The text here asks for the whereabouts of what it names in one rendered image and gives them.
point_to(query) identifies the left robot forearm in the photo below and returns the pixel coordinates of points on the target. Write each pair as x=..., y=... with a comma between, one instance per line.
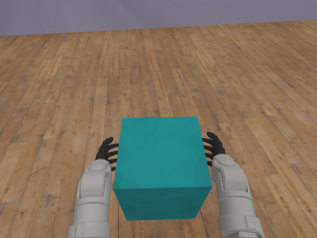
x=92, y=202

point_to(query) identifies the right robot hand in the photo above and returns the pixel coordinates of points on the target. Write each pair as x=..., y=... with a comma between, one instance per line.
x=216, y=149

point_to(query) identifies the right robot forearm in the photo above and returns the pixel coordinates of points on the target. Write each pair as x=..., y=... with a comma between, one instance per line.
x=237, y=213

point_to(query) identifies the carton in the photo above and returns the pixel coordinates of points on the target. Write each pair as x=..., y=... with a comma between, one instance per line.
x=161, y=169

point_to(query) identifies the left robot hand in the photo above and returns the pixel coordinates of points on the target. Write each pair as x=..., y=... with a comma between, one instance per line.
x=103, y=153

